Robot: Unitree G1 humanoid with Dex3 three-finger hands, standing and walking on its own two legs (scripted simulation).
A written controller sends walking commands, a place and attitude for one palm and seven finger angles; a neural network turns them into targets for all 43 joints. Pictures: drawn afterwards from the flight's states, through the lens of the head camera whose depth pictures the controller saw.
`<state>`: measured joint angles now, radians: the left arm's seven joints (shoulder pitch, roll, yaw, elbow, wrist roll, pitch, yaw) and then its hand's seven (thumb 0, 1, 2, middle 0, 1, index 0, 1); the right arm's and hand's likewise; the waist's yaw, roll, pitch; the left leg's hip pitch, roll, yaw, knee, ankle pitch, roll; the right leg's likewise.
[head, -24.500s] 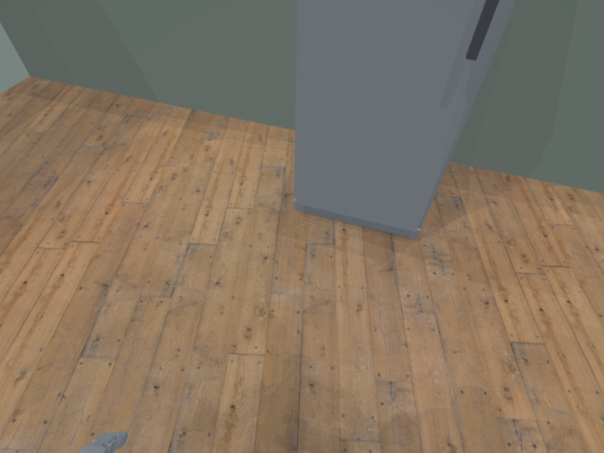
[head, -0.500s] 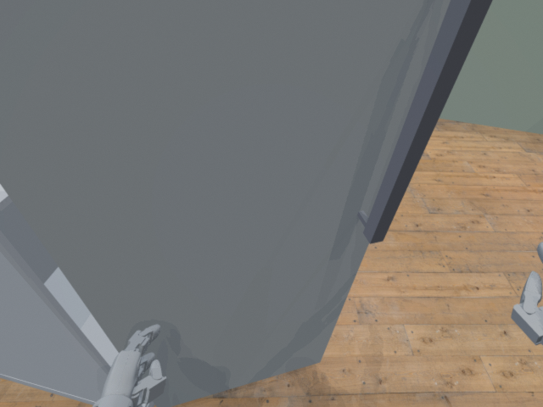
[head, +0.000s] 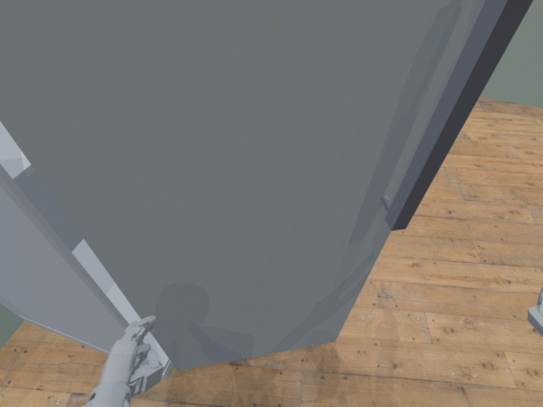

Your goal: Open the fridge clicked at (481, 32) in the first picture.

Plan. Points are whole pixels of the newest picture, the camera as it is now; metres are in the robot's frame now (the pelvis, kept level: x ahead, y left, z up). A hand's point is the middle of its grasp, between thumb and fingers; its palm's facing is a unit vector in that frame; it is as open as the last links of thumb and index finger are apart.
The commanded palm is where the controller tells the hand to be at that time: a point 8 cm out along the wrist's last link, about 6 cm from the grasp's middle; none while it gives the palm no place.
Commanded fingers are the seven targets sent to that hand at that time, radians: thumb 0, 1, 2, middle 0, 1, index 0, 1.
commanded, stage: step back with the hand held close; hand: right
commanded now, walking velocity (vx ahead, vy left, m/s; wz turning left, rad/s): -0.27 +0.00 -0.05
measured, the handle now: (435, 116) +0.41 -0.18 +0.25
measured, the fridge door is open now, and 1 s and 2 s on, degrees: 61 61 61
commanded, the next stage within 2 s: stop stepping back and stand still in 1.16 s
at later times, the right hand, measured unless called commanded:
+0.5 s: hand out of the picture +0.14 -0.29 +0.16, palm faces +0.47 +0.76 -0.44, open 7.4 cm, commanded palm +0.07 -0.33 +0.18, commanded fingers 0.00 -0.90 -0.90 0.20 0.30 0.20 0.30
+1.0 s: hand out of the picture +0.08 -0.28 +0.17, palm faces +0.45 +0.79 -0.41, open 7.4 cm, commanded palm +0.01 -0.32 +0.18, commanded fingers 0.00 -0.90 -0.90 0.20 0.30 0.20 0.30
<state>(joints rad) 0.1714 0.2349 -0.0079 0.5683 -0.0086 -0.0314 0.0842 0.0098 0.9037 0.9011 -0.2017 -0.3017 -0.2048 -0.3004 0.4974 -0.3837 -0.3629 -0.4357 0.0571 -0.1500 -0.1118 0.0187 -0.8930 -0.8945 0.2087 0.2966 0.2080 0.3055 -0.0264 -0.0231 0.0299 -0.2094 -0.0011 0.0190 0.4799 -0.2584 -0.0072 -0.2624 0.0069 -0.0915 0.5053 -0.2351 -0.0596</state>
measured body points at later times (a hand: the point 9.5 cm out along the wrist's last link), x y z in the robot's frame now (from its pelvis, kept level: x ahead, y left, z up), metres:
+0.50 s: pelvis -0.06 -0.02 -0.01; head -0.04 -0.04 +0.44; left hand +0.11 +0.21 -0.09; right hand +0.11 -0.33 +0.18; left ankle -0.04 +0.12 -0.73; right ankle +0.02 -0.08 -0.74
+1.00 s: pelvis -0.12 -0.01 -0.01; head -0.10 -0.05 +0.44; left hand +0.06 +0.23 -0.08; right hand +0.05 -0.32 +0.19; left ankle -0.07 +0.13 -0.74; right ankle -0.08 -0.13 -0.74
